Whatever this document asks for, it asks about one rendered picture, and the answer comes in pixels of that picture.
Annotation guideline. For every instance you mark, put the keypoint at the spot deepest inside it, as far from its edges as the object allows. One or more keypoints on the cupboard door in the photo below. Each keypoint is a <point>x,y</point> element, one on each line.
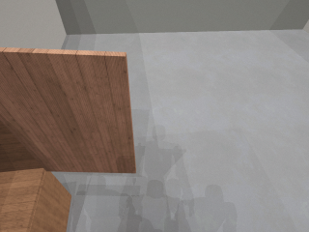
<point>70,109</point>

